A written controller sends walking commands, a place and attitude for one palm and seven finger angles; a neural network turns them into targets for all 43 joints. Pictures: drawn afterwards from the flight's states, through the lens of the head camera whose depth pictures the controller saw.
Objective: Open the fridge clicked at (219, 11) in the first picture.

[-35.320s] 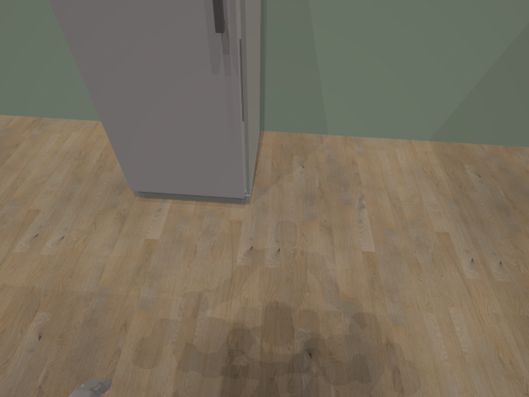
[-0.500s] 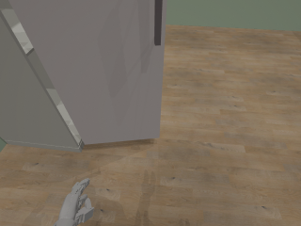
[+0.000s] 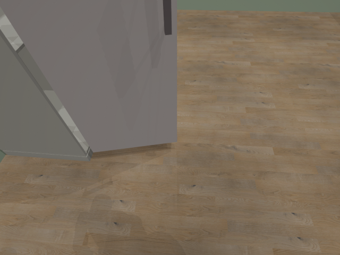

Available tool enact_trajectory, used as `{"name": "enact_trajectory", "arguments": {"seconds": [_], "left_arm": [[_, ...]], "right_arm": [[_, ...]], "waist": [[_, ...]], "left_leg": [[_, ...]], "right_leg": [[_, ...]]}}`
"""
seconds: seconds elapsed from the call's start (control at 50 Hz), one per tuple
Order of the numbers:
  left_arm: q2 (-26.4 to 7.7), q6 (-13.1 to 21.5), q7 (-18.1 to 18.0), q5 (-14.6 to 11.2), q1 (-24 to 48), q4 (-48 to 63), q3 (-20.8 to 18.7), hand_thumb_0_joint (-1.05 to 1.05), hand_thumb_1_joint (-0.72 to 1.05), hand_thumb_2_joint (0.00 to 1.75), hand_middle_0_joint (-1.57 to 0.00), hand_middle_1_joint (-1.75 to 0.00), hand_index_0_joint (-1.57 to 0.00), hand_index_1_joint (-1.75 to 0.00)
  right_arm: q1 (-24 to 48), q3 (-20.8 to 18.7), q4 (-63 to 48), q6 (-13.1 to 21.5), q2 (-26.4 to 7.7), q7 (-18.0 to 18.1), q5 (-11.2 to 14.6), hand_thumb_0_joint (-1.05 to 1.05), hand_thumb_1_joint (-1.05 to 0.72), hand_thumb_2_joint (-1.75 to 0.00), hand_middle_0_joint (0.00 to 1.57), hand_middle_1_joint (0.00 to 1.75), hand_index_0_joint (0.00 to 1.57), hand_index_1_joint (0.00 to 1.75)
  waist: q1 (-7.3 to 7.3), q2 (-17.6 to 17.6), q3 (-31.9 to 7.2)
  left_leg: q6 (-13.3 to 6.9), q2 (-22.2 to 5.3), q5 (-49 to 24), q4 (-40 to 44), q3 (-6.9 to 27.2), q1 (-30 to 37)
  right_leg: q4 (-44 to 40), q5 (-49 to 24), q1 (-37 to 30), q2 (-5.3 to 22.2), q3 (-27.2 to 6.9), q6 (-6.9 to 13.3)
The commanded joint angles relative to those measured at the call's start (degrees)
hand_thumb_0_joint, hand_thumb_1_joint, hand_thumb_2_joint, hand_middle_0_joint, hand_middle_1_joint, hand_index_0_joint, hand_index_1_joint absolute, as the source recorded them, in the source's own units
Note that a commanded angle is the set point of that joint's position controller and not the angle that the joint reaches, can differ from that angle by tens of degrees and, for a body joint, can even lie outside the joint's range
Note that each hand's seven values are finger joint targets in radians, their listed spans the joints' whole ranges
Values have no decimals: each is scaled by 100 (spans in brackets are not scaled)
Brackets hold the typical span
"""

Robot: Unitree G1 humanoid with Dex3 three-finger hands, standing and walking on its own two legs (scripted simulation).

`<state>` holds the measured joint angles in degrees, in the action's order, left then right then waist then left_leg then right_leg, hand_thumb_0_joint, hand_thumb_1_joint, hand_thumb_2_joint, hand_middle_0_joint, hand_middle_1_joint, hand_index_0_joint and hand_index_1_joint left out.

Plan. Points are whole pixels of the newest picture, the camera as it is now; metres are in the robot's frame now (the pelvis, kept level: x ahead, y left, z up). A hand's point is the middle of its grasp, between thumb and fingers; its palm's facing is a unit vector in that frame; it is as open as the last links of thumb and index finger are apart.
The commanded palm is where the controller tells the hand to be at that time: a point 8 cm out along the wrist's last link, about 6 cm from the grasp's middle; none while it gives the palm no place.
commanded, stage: let the arm hang, fingers relaxed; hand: right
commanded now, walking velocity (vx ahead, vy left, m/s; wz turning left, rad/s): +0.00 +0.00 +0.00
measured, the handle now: out of the picture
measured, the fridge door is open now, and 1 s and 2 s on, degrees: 77 77 77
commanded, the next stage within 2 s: look to check the result in 0.64 s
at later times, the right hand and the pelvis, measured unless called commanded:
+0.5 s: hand out of the picture +0.11 -0.25 -0.14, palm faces -0.05 +0.94 -0.34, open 7.4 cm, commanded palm none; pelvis +0.01 +0.00 +0.01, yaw +1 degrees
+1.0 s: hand out of the picture +0.11 -0.23 -0.15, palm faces -0.06 +0.94 -0.33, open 7.4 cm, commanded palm none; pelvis +0.03 +0.01 +0.01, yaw +1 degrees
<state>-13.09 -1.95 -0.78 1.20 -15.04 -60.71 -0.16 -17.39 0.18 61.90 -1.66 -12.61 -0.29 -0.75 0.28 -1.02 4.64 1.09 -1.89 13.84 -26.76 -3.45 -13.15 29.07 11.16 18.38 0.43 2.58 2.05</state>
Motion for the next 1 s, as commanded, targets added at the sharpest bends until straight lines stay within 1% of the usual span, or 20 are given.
{"name": "enact_trajectory", "arguments": {"seconds": [0.0,0.06,0.1,0.18,0.22,0.26,0.3,0.36,0.4,0.44,0.46,0.54,0.58,0.72,0.74,0.76,0.86,0.9,0.96,0.98], "left_arm": [[-1068,222,-81,-11,157,266,-277,0,90,90,-20,-30,-20,-30],[-1171,228,-84,-23,130,165,-317,0,90,90,-20,-30,-20,-30],[-1171,227,-74,-14,163,94,-325,0,90,90,-20,-30,-20,-30],[-1278,234,-45,-5,317,29,-341,0,90,90,-20,-30,-20,-30],[-1345,253,-30,-1,411,2,-338,0,90,90,-20,-30,-20,-30],[-1436,260,-12,-6,516,12,-346,0,90,90,-20,-30,-20,-30],[-1482,269,4,2,674,-6,-332,0,90,90,-20,-30,-20,-30],[-1593,299,28,-13,837,-2,-315,0,90,90,-20,-30,-20,-30],[-1624,316,36,-12,952,-25,-290,0,90,90,-20,-30,-20,-30],[-1701,334,46,-13,1053,-29,-283,0,90,90,-20,-30,-20,-30],[-1728,339,49,-24,1086,-4,-274,0,90,90,-20,-30,-20,-30],[-1789,370,47,-24,1197,-28,-240,0,90,90,-20,-30,-20,-30],[-1784,373,42,-32,1215,-27,-231,0,90,90,-20,-30,-20,-30],[-1845,360,25,-34,1263,-40,-198,0,90,90,-20,-30,-20,-30],[-1841,357,21,-38,1275,-47,-190,0,90,90,-20,-30,-20,-30],[-1851,352,16,-45,1239,-23,-195,0,90,90,-20,-30,-20,-30],[-1840,337,2,-52,1207,-44,-192,0,90,90,-20,-30,-20,-30],[-1812,339,-3,-44,1190,-70,-190,0,90,90,-20,-30,-20,-30],[-1800,324,-14,-55,1171,-60,-191,0,90,90,-20,-30,-20,-30],[-1778,325,-15,-50,1174,-79,-195,0,90,90,-20,-30,-20,-30]], "right_arm": [[230,-244,-180,234,-1022,88,-26,0,-90,-90,20,30,20,30],[268,-259,-60,246,-1117,95,-31,0,-90,-90,20,30,20,30],[349,-262,-5,247,-1156,99,-33,0,-90,-90,20,30,20,30],[550,-283,15,259,-1339,95,-38,0,-90,-90,20,30,20,30],[637,-290,5,271,-1412,87,-38,0,-90,-90,20,30,20,30],[742,-292,-16,286,-1494,84,-43,0,-90,-90,20,30,20,30],[880,-288,-30,289,-1554,72,-40,0,-90,-90,20,30,20,30],[1035,-279,-72,324,-1664,64,-41,0,-90,-90,20,30,20,30],[1193,-258,-95,334,-1700,56,-29,0,-90,-90,20,30,20,30],[1262,-260,-105,342,-1756,48,-32,0,-90,-90,20,30,20,30],[1265,-253,-128,357,-1785,51,-31,0,-90,-90,20,30,20,30],[1404,-238,-136,384,-1825,46,-10,0,-90,-90,20,30,20,30],[1442,-236,-144,395,-1841,51,-9,0,-90,-90,20,30,20,30],[1461,-228,-127,382,-1856,45,1,0,-90,-90,20,30,20,30],[1449,-225,-115,378,-1862,46,3,0,-90,-90,20,30,20,30],[1394,-229,-118,389,-1871,49,2,0,-90,-90,20,30,20,30],[1360,-221,-78,387,-1858,57,7,0,-90,-90,20,30,20,30],[1368,-220,-60,382,-1828,62,13,0,-90,-90,20,30,20,30],[1300,-216,-40,385,-1830,72,13,0,-90,-90,20,30,20,30],[1345,-219,-29,378,-1812,73,14,0,-90,-90,20,30,20,30]], "waist": [[-62,408,-574],[-58,295,-479],[-71,111,-380],[-67,30,-283],[-58,96,-339],[-50,22,-413],[-55,51,-342],[-43,18,-469],[-71,70,-453],[-57,148,-572],[-49,60,-626],[-79,187,-815],[-87,105,-800],[-89,218,-766],[-90,217,-757],[-87,87,-859],[-97,53,-857],[-108,137,-843],[-98,32,-870],[-114,84,-802]], "left_leg": [[-388,-364,230,632,509,44],[-393,-357,306,669,522,1],[-397,-390,399,716,540,-72],[-389,-412,504,787,577,-99],[-371,-425,399,790,595,-45],[-357,-424,390,816,611,17],[-334,-447,390,864,622,-22],[-302,-481,102,896,634,136],[-289,-495,-14,910,654,143],[-261,-515,-139,924,630,271],[-259,-521,-258,949,653,308],[-253,-580,-688,972,654,461],[-254,-594,-871,995,638,508],[-270,-601,-870,1106,632,598],[-276,-592,-870,1116,646,603],[-275,-594,-907,1137,627,637],[-284,-602,-983,1180,631,646],[-290,-608,-1056,1156,623,663],[-288,-603,-1125,1187,610,665],[-292,-608,-1137,1177,609,648]], "right_leg": [[-929,590,-356,628,-764,64],[-991,623,-385,653,-797,74],[-1039,687,-408,651,-777,70],[-1141,721,-423,646,-797,58],[-1192,627,-483,659,-796,52],[-1216,560,-533,665,-821,45],[-1292,554,-563,673,-815,27],[-1277,146,-666,682,-791,12],[-1334,-67,-755,698,-789,-10],[-1363,-209,-815,718,-776,-15],[-1310,-396,-875,699,-765,-13],[-1263,-959,-1127,718,-697,-42],[-1249,-1139,-1164,722,-678,-46],[-1294,-1139,-1247,730,-635,-69],[-1301,-1137,-1260,725,-650,-70],[-1253,-1172,-1327,730,-643,-62],[-1231,-1196,-1392,731,-618,-64],[-1242,-1240,-1396,742,-601,-72],[-1195,-1278,-1465,738,-589,-68],[-1219,-1272,-1429,743,-578,-75]]}}
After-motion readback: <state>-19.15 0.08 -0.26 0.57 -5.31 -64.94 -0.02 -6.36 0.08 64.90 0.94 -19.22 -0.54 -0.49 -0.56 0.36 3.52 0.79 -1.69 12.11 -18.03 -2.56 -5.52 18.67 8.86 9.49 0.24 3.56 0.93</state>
